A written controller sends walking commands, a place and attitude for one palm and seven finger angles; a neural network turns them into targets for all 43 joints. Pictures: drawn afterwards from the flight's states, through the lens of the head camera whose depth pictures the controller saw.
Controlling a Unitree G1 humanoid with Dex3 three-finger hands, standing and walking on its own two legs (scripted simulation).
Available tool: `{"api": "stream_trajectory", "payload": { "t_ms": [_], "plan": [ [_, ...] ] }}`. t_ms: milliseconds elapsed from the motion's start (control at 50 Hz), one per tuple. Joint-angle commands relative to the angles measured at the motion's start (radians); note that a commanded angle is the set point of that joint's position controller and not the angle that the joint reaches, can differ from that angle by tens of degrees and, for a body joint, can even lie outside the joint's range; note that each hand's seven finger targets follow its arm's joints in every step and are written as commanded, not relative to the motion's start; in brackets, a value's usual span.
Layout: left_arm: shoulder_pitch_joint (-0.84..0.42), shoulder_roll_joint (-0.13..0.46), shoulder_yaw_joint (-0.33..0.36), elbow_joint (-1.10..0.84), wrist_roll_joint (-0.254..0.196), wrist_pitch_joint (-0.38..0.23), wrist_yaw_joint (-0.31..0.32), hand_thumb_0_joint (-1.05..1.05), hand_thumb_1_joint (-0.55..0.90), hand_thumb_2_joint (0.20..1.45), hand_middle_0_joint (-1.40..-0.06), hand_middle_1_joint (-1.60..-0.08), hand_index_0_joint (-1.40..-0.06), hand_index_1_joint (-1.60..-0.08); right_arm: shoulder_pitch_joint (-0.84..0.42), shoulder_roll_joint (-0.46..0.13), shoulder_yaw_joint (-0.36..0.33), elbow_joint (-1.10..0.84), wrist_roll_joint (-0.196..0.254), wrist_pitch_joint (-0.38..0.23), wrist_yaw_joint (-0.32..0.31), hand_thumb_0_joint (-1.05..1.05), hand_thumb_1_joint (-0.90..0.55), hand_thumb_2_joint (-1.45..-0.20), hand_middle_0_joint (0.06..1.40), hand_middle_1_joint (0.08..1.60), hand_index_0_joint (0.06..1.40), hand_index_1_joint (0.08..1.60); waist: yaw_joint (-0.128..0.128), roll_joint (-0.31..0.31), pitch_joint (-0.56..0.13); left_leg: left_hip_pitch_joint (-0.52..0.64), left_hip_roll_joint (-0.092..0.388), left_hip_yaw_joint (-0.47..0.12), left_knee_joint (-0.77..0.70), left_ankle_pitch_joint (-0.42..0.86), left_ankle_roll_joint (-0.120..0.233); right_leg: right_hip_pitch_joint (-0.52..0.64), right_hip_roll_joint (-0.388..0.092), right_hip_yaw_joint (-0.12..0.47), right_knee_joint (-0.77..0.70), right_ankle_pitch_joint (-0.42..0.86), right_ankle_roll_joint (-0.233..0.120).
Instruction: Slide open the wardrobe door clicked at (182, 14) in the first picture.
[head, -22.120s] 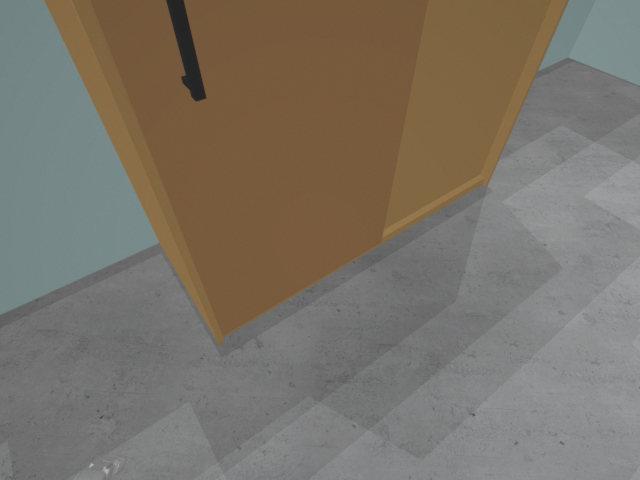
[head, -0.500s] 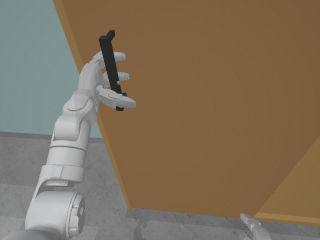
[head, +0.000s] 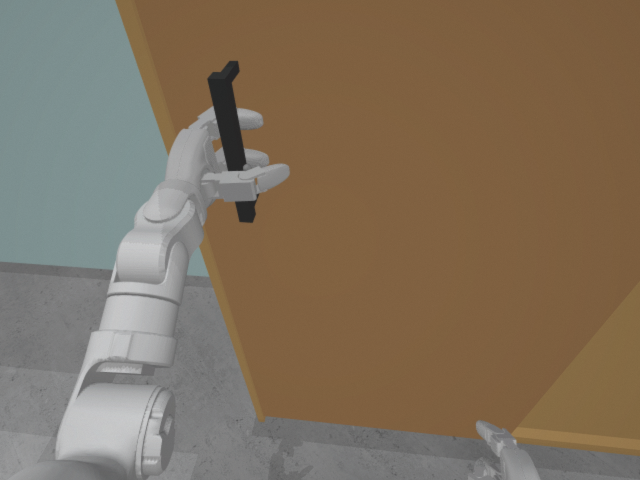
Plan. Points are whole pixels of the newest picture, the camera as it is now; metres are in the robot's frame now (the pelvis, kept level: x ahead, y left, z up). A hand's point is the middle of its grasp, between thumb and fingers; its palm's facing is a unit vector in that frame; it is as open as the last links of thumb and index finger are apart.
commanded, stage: grip the handle and tug to test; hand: left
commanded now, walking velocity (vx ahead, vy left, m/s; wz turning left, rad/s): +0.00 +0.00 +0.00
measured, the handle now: (239, 147) +0.45 +0.12 +0.23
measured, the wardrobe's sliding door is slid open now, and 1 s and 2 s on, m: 0.00 0.00 0.00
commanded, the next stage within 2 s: tug the door sideways, standing still in 0.98 s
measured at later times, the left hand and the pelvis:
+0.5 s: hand (246, 168) +0.40 +0.11 +0.23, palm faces -0.05 -1.00 +0.00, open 5.4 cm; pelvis +0.00 -0.01 +0.00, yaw +1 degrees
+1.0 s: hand (247, 171) +0.39 +0.10 +0.23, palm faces -0.05 -1.00 -0.01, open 5.5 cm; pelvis +0.01 -0.01 +0.00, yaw -1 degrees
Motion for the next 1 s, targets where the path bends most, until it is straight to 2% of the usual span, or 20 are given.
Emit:
{"api": "stream_trajectory", "payload": {
  "t_ms": [0,20,60,140,220,260,280,340,360,420,460,480,540,560,620,720,780,840,940,980],
  "plan": [
    [-0.475,0.173,0.065,-0.250,-0.004,-0.079,0.005,0.000,0.573,0.760,-0.415,-1.353,-0.415,-1.353,-0.132,-0.109,-0.038,-0.156,0.002,-0.043,-0.004,0.000,-0.900,-0.900,0.200,0.300,0.200,0.300,0.010,-0.069,-0.274,0.225,-0.019,-0.048,-0.014,0.267,0.047,-0.043,0.021,0.024,-0.053,0.373,-0.004],
    [-0.476,0.148,0.045,-0.250,-0.003,-0.078,0.004,0.000,0.620,0.780,-0.420,-1.360,-0.420,-1.360,-0.133,-0.106,-0.037,-0.157,0.001,-0.042,-0.004,0.000,-0.900,-0.900,0.200,0.300,0.200,0.300,0.006,-0.063,-0.273,0.229,-0.018,-0.047,-0.015,0.263,0.045,-0.050,0.023,0.022,-0.052,0.367,-0.004],
    [-0.437,0.171,0.070,-0.232,-0.006,-0.077,0.004,0.000,0.713,0.820,-0.430,-1.373,-0.430,-1.373,-0.130,-0.112,-0.040,-0.155,0.000,-0.040,-0.003,0.000,-0.900,-0.900,0.200,0.300,0.200,0.300,0.014,-0.096,-0.262,0.218,-0.016,-0.050,-0.014,0.266,0.047,-0.041,0.025,0.021,-0.056,0.376,-0.002],
    [-0.477,0.155,0.048,-0.242,-0.007,-0.064,-0.004,0.000,0.900,0.900,-0.450,-1.400,-0.450,-1.400,-0.134,-0.109,-0.037,-0.156,0.004,-0.037,-0.006,0.000,-0.900,-0.900,0.200,0.300,0.200,0.300,0.002,-0.087,-0.243,0.211,-0.020,-0.043,-0.018,0.241,0.048,-0.055,0.024,0.025,-0.064,0.362,0.001],
    [-0.501,0.135,0.028,-0.258,-0.008,-0.066,-0.003,0.000,0.900,0.900,-0.450,-1.400,-0.450,-1.400,-0.133,-0.108,-0.037,-0.155,0.003,-0.041,-0.007,0.000,-0.900,-0.900,0.200,0.300,0.200,0.300,-0.003,-0.066,-0.259,0.228,-0.021,-0.048,-0.017,0.243,0.048,-0.063,0.026,0.022,-0.064,0.351,-0.001],
    [-0.467,0.168,0.058,-0.233,-0.005,-0.065,0.001,0.000,0.900,0.900,-0.450,-1.400,-0.450,-1.400,-0.127,-0.113,-0.040,-0.149,0.001,-0.038,-0.007,0.000,-0.900,-0.900,0.200,0.300,0.200,0.300,0.009,-0.070,-0.261,0.223,-0.020,-0.052,-0.019,0.247,0.046,-0.050,0.027,0.021,-0.064,0.351,-0.004],
    [-0.495,0.147,0.036,-0.242,-0.007,-0.066,-0.003,0.000,0.900,0.900,-0.450,-1.400,-0.450,-1.400,-0.131,-0.111,-0.038,-0.149,0.002,-0.038,-0.008,0.000,-0.900,-0.900,0.200,0.300,0.200,0.300,0.000,-0.051,-0.257,0.224,-0.022,-0.050,-0.021,0.246,0.047,-0.056,0.024,0.024,-0.065,0.352,-0.003],
    [-0.513,0.133,0.022,-0.216,-0.003,-0.065,0.001,0.000,0.900,0.900,-0.450,-1.400,-0.450,-1.400,-0.123,-0.108,-0.038,-0.145,0.003,-0.039,-0.009,0.000,-0.900,-0.900,0.200,0.300,0.200,0.300,-0.008,-0.068,-0.239,0.215,-0.024,-0.049,-0.018,0.225,0.050,-0.072,0.027,0.025,-0.072,0.337,0.000],
    [-0.497,0.168,0.049,-0.208,-0.001,-0.070,0.002,0.000,0.900,0.900,-0.450,-1.400,-0.450,-1.400,-0.118,-0.117,-0.042,-0.141,0.002,-0.038,-0.009,0.000,-0.900,-0.900,0.200,0.300,0.200,0.300,-0.001,-0.091,-0.242,0.214,-0.022,-0.051,-0.020,0.227,0.051,-0.060,0.027,0.024,-0.075,0.339,0.001],
    [-0.545,0.131,0.010,-0.193,0.000,-0.071,-0.004,0.000,0.900,0.900,-0.450,-1.400,-0.450,-1.400,-0.122,-0.111,-0.038,-0.139,0.004,-0.039,-0.012,0.000,-0.900,-0.900,0.200,0.300,0.200,0.300,-0.013,-0.070,-0.235,0.216,-0.025,-0.050,-0.020,0.207,0.051,-0.081,0.026,0.027,-0.075,0.317,0.000],
    [-0.544,0.154,0.029,-0.168,0.002,-0.074,-0.003,0.000,0.900,0.900,-0.450,-1.400,-0.450,-1.400,-0.113,-0.117,-0.041,-0.131,0.002,-0.040,-0.013,0.000,-0.900,-0.900,0.200,0.300,0.200,0.300,-0.010,-0.069,-0.230,0.212,-0.024,-0.052,-0.023,0.202,0.051,-0.081,0.026,0.025,-0.080,0.305,0.000],
    [-0.565,0.150,0.022,-0.190,0.002,-0.079,-0.003,0.000,0.900,0.900,-0.450,-1.400,-0.450,-1.400,-0.119,-0.113,-0.039,-0.136,0.004,-0.041,-0.013,0.000,-0.900,-0.900,0.200,0.300,0.200,0.300,-0.010,-0.041,-0.238,0.217,-0.026,-0.052,-0.023,0.201,0.051,-0.082,0.024,0.030,-0.081,0.301,-0.002],
    [-0.574,0.119,0.002,-0.178,-0.001,-0.086,-0.005,0.000,0.900,0.900,-0.450,-1.400,-0.450,-1.400,-0.114,-0.109,-0.039,-0.134,0.002,-0.049,-0.012,0.000,-0.900,-0.900,0.200,0.300,0.200,0.300,-0.016,-0.057,-0.246,0.220,-0.028,-0.052,-0.020,0.197,0.052,-0.086,0.026,0.028,-0.079,0.303,-0.001],
    [-0.523,0.152,0.036,-0.155,-0.004,-0.088,-0.005,0.000,0.900,0.900,-0.450,-1.400,-0.450,-1.400,-0.112,-0.115,-0.042,-0.133,0.001,-0.047,-0.011,0.000,-0.900,-0.900,0.200,0.300,0.200,0.300,-0.003,-0.087,-0.246,0.210,-0.024,-0.056,-0.022,0.199,0.051,-0.073,0.027,0.024,-0.080,0.302,0.000],
    [-0.522,0.137,0.023,-0.197,-0.007,-0.097,-0.013,0.000,0.900,0.900,-0.450,-1.400,-0.450,-1.400,-0.121,-0.109,-0.038,-0.146,0.001,-0.048,-0.008,0.000,-0.900,-0.900,0.200,0.300,0.200,0.300,0.001,-0.061,-0.268,0.216,-0.029,-0.050,-0.022,0.220,0.050,-0.051,0.024,0.027,-0.070,0.339,-0.001],
    [-0.454,0.142,0.034,-0.240,-0.016,-0.097,-0.027,0.000,0.900,0.900,-0.450,-1.400,-0.450,-1.400,-0.138,-0.108,-0.036,-0.164,0.003,-0.047,-0.004,0.000,-0.900,-0.900,0.200,0.300,0.200,0.300,0.013,-0.088,-0.267,0.212,-0.029,-0.045,-0.026,0.227,0.053,-0.034,0.025,0.027,-0.071,0.362,0.002],
    [-0.396,0.179,0.071,-0.249,-0.020,-0.085,-0.031,0.000,0.900,0.900,-0.450,-1.400,-0.450,-1.400,-0.147,-0.112,-0.035,-0.170,0.004,-0.040,-0.004,0.000,-0.900,-0.900,0.200,0.300,0.200,0.300,0.028,-0.086,-0.250,0.196,-0.027,-0.044,-0.033,0.226,0.051,-0.019,0.023,0.028,-0.075,0.362,0.002],
    [-0.333,0.160,0.063,-0.343,-0.017,-0.072,-0.035,0.000,0.900,0.900,-0.450,-1.400,-0.450,-1.400,-0.161,-0.106,-0.035,-0.192,0.004,-0.038,0.003,0.000,-0.900,-0.900,0.200,0.300,0.200,0.300,0.038,-0.058,-0.297,0.221,-0.028,-0.038,-0.023,0.291,0.048,0.012,0.022,0.025,-0.055,0.439,-0.001],
    [-0.189,0.158,0.071,-0.505,-0.019,-0.047,-0.034,0.000,0.900,0.900,-0.450,-1.400,-0.450,-1.400,-0.183,-0.106,-0.036,-0.223,0.001,-0.023,0.016,0.000,-0.900,-0.900,0.200,0.300,0.200,0.300,0.055,-0.070,-0.334,0.234,-0.024,-0.033,-0.017,0.383,0.046,0.059,0.021,0.020,-0.029,0.548,-0.002],
    [-0.149,0.144,0.053,-0.539,-0.020,-0.030,-0.038,0.000,0.900,0.900,-0.450,-1.400,-0.450,-1.400,-0.194,-0.105,-0.035,-0.228,0.002,-0.014,0.019,0.000,-0.900,-0.900,0.200,0.300,0.200,0.300,0.055,-0.060,-0.315,0.235,-0.021,-0.033,-0.010,0.421,0.046,0.054,0.020,0.017,-0.023,0.582,-0.002]
  ]
}}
